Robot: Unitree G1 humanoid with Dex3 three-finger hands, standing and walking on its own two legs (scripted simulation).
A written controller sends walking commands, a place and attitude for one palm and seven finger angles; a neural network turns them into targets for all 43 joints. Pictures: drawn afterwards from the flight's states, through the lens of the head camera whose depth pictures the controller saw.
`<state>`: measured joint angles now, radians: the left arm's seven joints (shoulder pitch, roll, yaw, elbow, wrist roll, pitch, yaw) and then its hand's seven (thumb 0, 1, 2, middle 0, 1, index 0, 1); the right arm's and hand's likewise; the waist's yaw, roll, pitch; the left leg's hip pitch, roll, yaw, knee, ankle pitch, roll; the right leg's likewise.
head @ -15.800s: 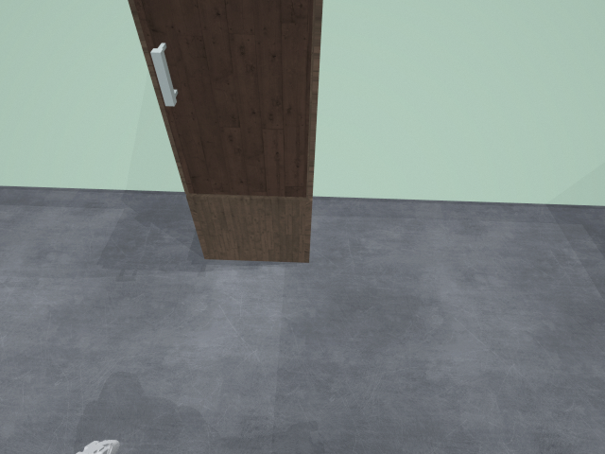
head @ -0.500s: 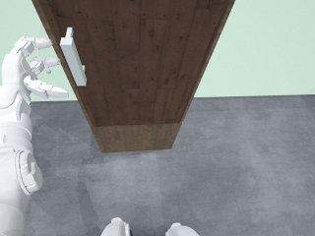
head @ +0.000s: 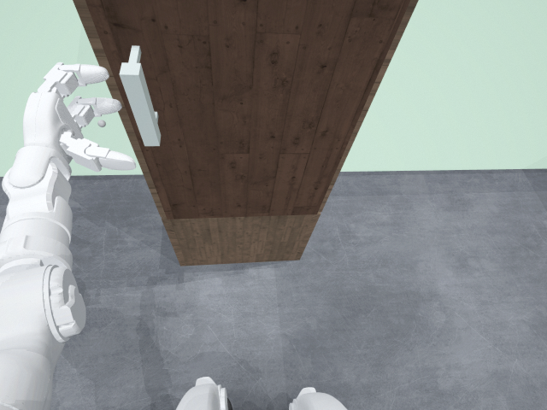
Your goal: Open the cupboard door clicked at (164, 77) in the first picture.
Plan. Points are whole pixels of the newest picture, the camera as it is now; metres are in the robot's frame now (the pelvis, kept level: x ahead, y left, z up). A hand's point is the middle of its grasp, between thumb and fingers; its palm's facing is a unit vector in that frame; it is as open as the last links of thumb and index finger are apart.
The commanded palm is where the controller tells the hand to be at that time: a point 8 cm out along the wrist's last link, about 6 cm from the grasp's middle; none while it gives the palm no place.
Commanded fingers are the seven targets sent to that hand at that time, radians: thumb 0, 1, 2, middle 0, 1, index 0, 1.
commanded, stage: slide the fingers in behind the handle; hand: left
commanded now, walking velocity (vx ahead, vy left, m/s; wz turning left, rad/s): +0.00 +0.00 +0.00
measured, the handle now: (144, 98) +0.54 +0.17 +0.10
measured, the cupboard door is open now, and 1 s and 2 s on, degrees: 0 0 0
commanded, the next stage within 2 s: close the thumb around the handle in 1.34 s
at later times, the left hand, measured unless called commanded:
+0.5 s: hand (131, 123) +0.49 +0.18 +0.10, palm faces +0.03 -1.00 +0.01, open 14.0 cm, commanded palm +0.47 +0.22 +0.10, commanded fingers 0.00 -0.50 0.30 -0.30 -1.20 -0.30 -1.20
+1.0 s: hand (155, 122) +0.50 +0.15 +0.10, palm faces +0.06 -1.00 -0.01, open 13.8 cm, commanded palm +0.48 +0.18 +0.10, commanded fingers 0.00 -0.50 0.30 -0.30 -1.20 -0.30 -1.20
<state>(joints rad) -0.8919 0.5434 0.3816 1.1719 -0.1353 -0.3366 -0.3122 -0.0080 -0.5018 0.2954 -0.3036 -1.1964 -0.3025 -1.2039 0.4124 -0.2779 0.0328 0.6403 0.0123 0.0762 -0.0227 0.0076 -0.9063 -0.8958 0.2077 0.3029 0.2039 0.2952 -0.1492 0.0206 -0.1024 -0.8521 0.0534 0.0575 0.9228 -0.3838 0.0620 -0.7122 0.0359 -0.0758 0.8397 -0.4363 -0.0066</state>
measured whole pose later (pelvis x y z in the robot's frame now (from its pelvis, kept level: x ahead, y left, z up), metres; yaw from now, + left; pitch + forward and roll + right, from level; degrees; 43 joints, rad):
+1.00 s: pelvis +0.00 -0.03 +0.00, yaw +1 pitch +18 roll -3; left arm -0.94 0.42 0.30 1.20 -0.11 -0.37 -0.13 -0.01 -0.50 0.30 -0.32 -1.21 -0.32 -1.24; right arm 0.40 -0.26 0.02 0.66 0.00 0.04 0.01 0.01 -0.91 -0.90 0.21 0.30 0.20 0.29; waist -0.14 0.03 -0.10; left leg -0.86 0.05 0.04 0.92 -0.37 0.03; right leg -0.73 0.04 -0.09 0.87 -0.45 -0.04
